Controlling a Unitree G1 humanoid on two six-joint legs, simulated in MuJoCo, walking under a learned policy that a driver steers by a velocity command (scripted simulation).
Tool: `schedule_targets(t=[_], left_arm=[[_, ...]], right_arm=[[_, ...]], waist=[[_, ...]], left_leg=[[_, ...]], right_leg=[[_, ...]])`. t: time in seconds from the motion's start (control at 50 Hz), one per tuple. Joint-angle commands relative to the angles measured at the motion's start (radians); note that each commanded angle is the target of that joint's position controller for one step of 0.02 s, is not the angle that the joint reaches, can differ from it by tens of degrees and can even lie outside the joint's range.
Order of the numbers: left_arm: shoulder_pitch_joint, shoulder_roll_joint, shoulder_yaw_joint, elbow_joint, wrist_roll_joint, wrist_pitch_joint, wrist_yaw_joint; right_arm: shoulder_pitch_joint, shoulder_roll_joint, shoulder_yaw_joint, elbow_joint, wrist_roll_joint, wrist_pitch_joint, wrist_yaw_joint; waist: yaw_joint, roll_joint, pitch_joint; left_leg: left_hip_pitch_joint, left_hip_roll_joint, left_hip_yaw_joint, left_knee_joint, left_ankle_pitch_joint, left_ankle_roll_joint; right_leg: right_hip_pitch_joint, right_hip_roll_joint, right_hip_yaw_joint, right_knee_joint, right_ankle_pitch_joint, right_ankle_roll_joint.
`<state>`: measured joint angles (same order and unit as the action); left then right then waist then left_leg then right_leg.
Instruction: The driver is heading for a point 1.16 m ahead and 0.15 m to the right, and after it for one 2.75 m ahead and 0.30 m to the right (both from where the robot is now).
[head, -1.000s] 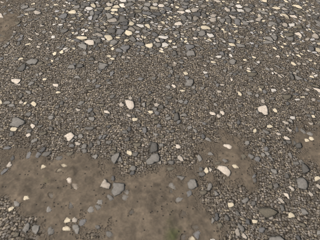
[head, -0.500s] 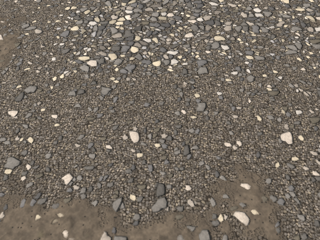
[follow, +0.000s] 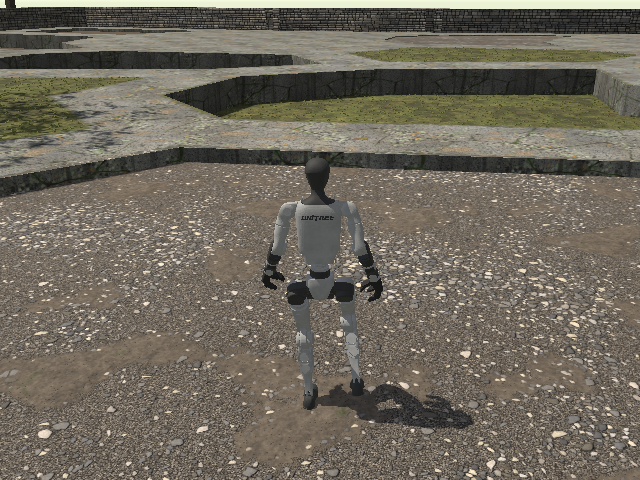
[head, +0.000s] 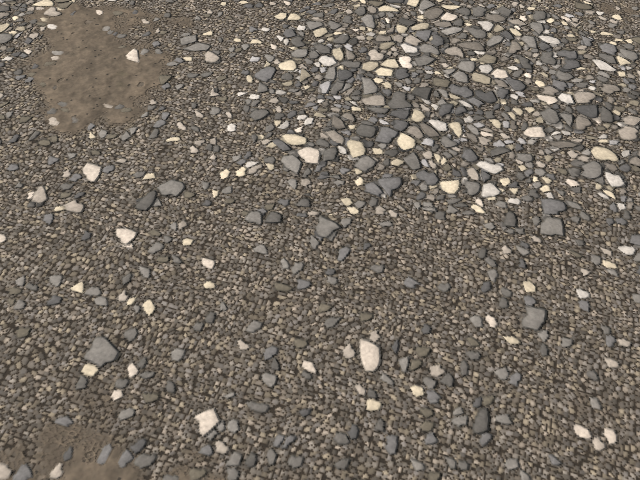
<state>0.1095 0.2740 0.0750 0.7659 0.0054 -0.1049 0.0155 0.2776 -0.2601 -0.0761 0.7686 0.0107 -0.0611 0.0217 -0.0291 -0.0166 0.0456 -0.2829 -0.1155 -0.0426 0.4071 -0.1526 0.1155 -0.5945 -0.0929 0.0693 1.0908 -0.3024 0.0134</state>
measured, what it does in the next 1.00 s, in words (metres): walks ahead: right foot, then left foot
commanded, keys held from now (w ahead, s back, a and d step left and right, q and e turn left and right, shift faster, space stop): w+q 0.12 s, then w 0.06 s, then w+e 0.82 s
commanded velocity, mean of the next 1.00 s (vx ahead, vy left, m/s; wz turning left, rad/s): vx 0.50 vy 0.00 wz -0.15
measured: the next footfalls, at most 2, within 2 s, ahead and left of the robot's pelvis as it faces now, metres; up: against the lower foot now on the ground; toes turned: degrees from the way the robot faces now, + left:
right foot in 0.30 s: +0.36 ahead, -0.12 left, +0.00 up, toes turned +9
left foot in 0.78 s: +0.60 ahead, +0.09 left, +0.00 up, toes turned -11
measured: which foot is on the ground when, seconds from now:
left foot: down 0.00-0.32, up 0.34-0.76, down 0.78-1.00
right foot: up 0.00-0.28, down 0.30-0.80, up 0.82-1.00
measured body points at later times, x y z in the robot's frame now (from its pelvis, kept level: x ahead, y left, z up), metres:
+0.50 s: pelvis +0.29 -0.05 +0.00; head +0.32 -0.06 +0.45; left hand +0.35 +0.22 -0.11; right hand +0.46 -0.30 -0.10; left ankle +0.26 +0.09 -0.67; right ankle +0.32 -0.13 -0.74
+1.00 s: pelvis +0.54 -0.01 +0.00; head +0.57 -0.01 +0.45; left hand +0.74 +0.23 -0.10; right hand +0.58 -0.31 -0.10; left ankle +0.56 +0.10 -0.74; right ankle +0.54 -0.16 -0.66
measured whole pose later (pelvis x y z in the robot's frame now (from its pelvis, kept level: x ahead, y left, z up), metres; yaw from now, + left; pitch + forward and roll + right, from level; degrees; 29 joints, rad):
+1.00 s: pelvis +0.54 -0.01 +0.00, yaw -14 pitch +1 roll +2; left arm 0.24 0.33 0.08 0.69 -0.02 -0.02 0.00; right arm 0.27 -0.26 -0.07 0.74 -0.01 -0.10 0.01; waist -0.03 -0.05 0.01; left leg -0.18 -0.03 0.06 0.35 -0.20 0.03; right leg -0.63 -0.06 0.06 1.12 -0.29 0.01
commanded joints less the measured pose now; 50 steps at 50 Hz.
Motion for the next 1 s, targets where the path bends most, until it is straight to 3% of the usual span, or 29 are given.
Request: schedule_targets(t=[0.02,0.12,0.22,0.26,0.28,0.3,0.32,0.34,0.36,0.38,0.4,0.42,0.44,0.5,0.58,0.62,0.68,0.72,0.76,0.78,0.8,0.82,0.84,0.86,0.88,0.92,1.0], left_arm=[[-0.002,0.069,0.019,-0.067,0.012,0.011,0.008],[-0.166,0.044,0.003,-0.115,-0.001,-0.001,-0.011],[-0.212,0.074,0.002,-0.139,-0.009,-0.025,-0.045],[-0.18,0.092,0.006,-0.137,-0.011,-0.031,-0.049],[-0.113,0.108,0.014,-0.12,-0.008,-0.034,-0.047],[0.007,0.14,0.029,-0.088,0.0,-0.037,-0.045],[0.182,0.188,0.04,-0.064,0.007,-0.036,-0.044],[0.279,0.26,0.063,-0.029,0.004,-0.025,-0.052],[0.272,0.178,0.041,-0.025,-0.037,-0.017,-0.058],[0.21,0.128,0.026,-0.043,-0.039,-0.007,-0.052],[0.169,0.12,0.02,-0.061,-0.02,0.003,-0.048],[0.147,0.109,0.014,-0.065,-0.017,0.009,-0.047],[0.141,0.101,0.009,-0.068,-0.011,0.009,-0.043],[0.157,0.111,0.012,-0.063,-0.021,0.016,-0.03],[0.2,0.164,0.03,-0.05,-0.031,0.031,-0.008],[0.238,0.16,0.03,-0.04,-0.035,0.041,-0.003],[0.285,0.151,0.028,-0.031,-0.04,0.055,0.0],[0.279,0.156,0.032,-0.036,-0.039,0.062,0.003],[0.248,0.132,0.027,-0.052,-0.036,0.063,0.003],[0.221,0.086,0.012,-0.075,-0.025,0.057,-0.001],[0.309,0.025,-0.007,-0.096,-0.033,0.048,0.003],[0.357,0.073,-0.007,-0.109,-0.045,0.043,0.003],[0.307,0.139,0.011,-0.096,-0.048,0.048,0.002],[0.234,0.15,0.016,-0.104,-0.037,0.056,0.0],[0.199,0.138,0.017,-0.115,-0.027,0.059,-0.003],[0.186,0.108,0.019,-0.126,-0.03,0.069,-0.013],[0.13,0.069,0.005,-0.157,-0.024,0.08,-0.022]], right_arm=[[-0.021,-0.161,-0.038,-0.084,0.006,-0.021,-0.022],[0.045,-0.164,-0.039,-0.072,0.013,-0.005,-0.036],[0.11,-0.147,-0.032,-0.042,0.006,0.003,-0.04],[0.106,-0.161,-0.036,-0.04,0.001,0.008,-0.041],[0.085,-0.162,-0.034,-0.045,0.002,0.01,-0.041],[0.064,-0.146,-0.027,-0.054,0.0,0.01,-0.04],[0.049,-0.12,-0.012,-0.077,-0.016,0.005,-0.041],[0.187,-0.072,0.002,-0.077,-0.001,-0.009,-0.038],[0.157,-0.122,0.003,-0.08,-0.005,-0.023,-0.033],[0.035,-0.163,-0.008,-0.104,0.008,-0.034,-0.025],[-0.048,-0.149,-0.001,-0.126,0.0,-0.045,-0.024],[-0.089,-0.138,-0.004,-0.143,-0.02,-0.053,-0.023],[-0.085,-0.129,-0.006,-0.15,-0.03,-0.056,-0.024],[-0.08,-0.089,0.003,-0.16,-0.03,-0.048,-0.026],[-0.217,-0.054,0.022,-0.189,-0.024,-0.048,-0.024],[-0.274,-0.058,0.021,-0.198,-0.015,-0.053,-0.018],[-0.332,-0.079,0.013,-0.215,-0.004,-0.062,-0.009],[-0.319,-0.101,0.0,-0.216,0.001,-0.069,-0.007],[-0.202,-0.133,-0.021,-0.189,-0.003,-0.075,-0.015],[-0.065,-0.176,-0.037,-0.175,-0.019,-0.076,-0.025],[0.06,-0.253,-0.056,-0.155,-0.035,-0.063,-0.032],[0.097,-0.231,-0.054,-0.13,-0.016,-0.053,-0.022],[0.052,-0.154,-0.035,-0.14,-0.008,-0.05,-0.023],[0.01,-0.12,-0.023,-0.143,-0.011,-0.045,-0.024],[-0.031,-0.103,-0.016,-0.137,-0.017,-0.042,-0.021],[-0.072,-0.081,-0.007,-0.125,-0.024,-0.045,-0.018],[-0.063,-0.128,-0.024,-0.083,-0.019,-0.058,-0.018]], waist=[[0.034,0.049,-0.085],[-0.032,0.105,-0.058],[-0.063,0.125,-0.046],[-0.044,0.153,-0.043],[-0.004,0.159,-0.071],[0.052,0.143,-0.155],[0.123,0.051,-0.299],[0.081,-0.258,-0.395],[0.098,-0.24,-0.346],[0.113,-0.138,-0.189],[0.105,-0.032,-0.123],[0.083,0.016,-0.065],[0.056,-0.002,-0.072],[0.031,-0.06,-0.086],[0.069,-0.058,-0.066],[0.091,-0.067,-0.065],[0.105,-0.073,-0.065],[0.082,-0.095,-0.065],[0.011,-0.1,-0.107],[-0.057,-0.05,-0.212],[-0.058,0.17,-0.347],[-0.042,0.332,-0.352],[-0.049,0.205,-0.22],[-0.047,0.124,-0.125],[-0.024,0.092,-0.073],[0.014,0.123,-0.029],[0.022,0.101,-0.023]], left_leg=[[0.057,0.248,-0.257,-0.18,0.27,0.17],[0.035,0.193,-0.235,-0.15,0.136,0.103],[0.203,0.274,-0.307,-0.059,0.146,0.097],[0.266,0.302,-0.315,-0.016,0.287,0.083],[0.278,0.281,-0.286,0.048,0.457,0.065],[0.257,0.233,-0.233,0.187,0.602,0.041],[0.119,0.177,-0.167,0.451,0.45,0.008],[-0.276,0.018,-0.068,0.808,-0.127,-0.09],[-0.447,0.045,-0.113,0.897,-0.387,-0.093],[-0.517,0.097,-0.111,0.919,-0.308,-0.091],[-0.501,0.128,-0.084,0.881,-0.243,-0.089],[-0.484,0.15,-0.071,0.8,-0.203,-0.096],[-0.43,0.172,-0.067,0.734,-0.172,-0.102],[-0.368,0.173,-0.029,0.563,-0.179,-0.141],[-0.27,0.135,-0.006,0.297,0.046,-0.17],[-0.216,0.108,-0.011,0.205,0.148,-0.174],[-0.165,0.083,-0.033,0.112,0.149,-0.164],[-0.107,0.08,-0.042,0.063,0.099,-0.145],[0.086,0.106,-0.036,-0.003,0.091,-0.099],[0.304,0.232,-0.136,0.026,0.071,-0.039],[0.626,0.444,-0.457,0.006,-0.04,0.092],[0.644,0.56,-0.742,-0.068,-0.238,0.164],[0.532,0.52,-0.656,-0.094,-0.311,0.136],[0.414,0.47,-0.501,-0.107,-0.235,0.1],[0.313,0.425,-0.403,-0.136,-0.143,0.083],[0.187,0.372,-0.261,-0.189,-0.017,0.065],[0.157,0.373,-0.109,-0.245,0.151,0.089]], right_leg=[[-0.05,-0.001,-0.008,-0.144,0.138,0.035],[0.032,0.072,-0.017,-0.478,0.387,0.043],[0.019,0.075,-0.022,-0.588,0.344,-0.004],[0.044,0.085,-0.05,-0.608,0.247,-0.045],[0.137,0.11,-0.08,-0.647,0.239,-0.075],[0.315,0.101,-0.063,-0.642,0.281,-0.12],[0.585,-0.036,0.121,-0.612,0.355,-0.201],[0.929,-0.232,0.547,-0.676,0.203,-0.381],[0.948,-0.248,0.716,-0.782,-0.024,-0.378],[0.826,-0.212,0.6,-0.799,-0.067,-0.331],[0.703,-0.172,0.504,-0.815,0.004,-0.304],[0.606,-0.137,0.444,-0.834,0.114,-0.295],[0.557,-0.105,0.398,-0.846,0.205,-0.285],[0.483,-0.063,0.318,-0.865,0.341,-0.291],[0.371,-0.017,0.243,-0.868,0.353,-0.255],[0.356,-0.006,0.246,-0.85,0.327,-0.237],[0.398,-0.018,0.31,-0.796,0.251,-0.218],[0.425,-0.029,0.362,-0.751,0.222,-0.201],[0.389,0.014,0.352,-0.638,0.261,-0.16],[0.293,0.057,0.29,-0.432,0.222,-0.125],[0.01,0.184,0.136,-0.123,-0.061,-0.061],[-0.174,0.145,0.097,0.069,-0.308,-0.044],[-0.229,0.092,0.11,0.158,-0.225,-0.032],[-0.221,0.061,0.078,0.173,-0.144,-0.025],[-0.198,0.038,0.065,0.143,-0.087,-0.022],[-0.138,-0.003,0.052,0.096,-0.031,-0.019],[-0.153,-0.023,0.034,-0.009,0.085,0.007]])
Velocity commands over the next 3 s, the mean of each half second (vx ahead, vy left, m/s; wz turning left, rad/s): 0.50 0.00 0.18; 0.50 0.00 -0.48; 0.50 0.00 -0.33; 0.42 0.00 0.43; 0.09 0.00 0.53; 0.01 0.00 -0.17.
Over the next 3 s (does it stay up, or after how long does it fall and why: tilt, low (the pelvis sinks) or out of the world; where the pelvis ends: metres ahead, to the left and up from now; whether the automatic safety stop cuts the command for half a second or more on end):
stays up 1.15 -0.26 -0.01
